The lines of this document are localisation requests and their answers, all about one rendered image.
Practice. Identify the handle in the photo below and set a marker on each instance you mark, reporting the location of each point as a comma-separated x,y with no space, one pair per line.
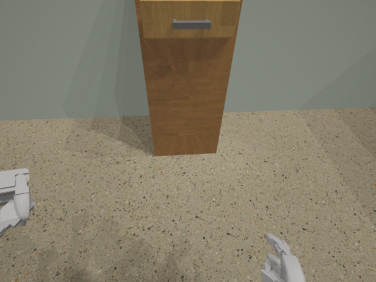
191,24

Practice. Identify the robot right hand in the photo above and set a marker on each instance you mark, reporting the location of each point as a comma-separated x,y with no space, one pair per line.
286,270

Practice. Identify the drawer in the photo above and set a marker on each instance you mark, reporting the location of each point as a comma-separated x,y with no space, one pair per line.
158,15

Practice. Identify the cabinet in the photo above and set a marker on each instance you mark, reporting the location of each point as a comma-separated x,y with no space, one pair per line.
186,84

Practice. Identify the robot left hand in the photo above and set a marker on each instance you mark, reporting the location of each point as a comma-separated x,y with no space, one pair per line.
16,198

